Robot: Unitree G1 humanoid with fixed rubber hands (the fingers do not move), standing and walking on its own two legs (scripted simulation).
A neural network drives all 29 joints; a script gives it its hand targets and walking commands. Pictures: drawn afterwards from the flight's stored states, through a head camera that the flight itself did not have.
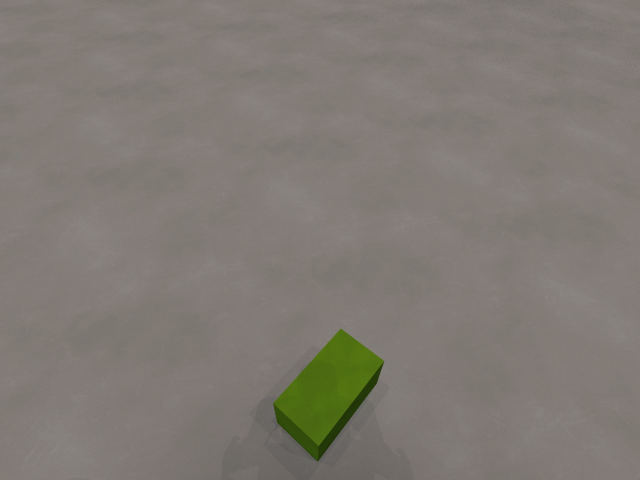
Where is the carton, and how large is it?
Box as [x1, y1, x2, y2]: [273, 329, 383, 461]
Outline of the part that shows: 341,329 335,334 273,403 277,422 317,461 376,383 383,363 383,360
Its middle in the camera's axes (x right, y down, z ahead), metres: +0.03 +0.45 +1.14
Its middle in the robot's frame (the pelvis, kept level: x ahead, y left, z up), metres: +0.48 -0.03 -0.68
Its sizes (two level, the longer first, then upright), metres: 0.297 0.162 0.173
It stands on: the floor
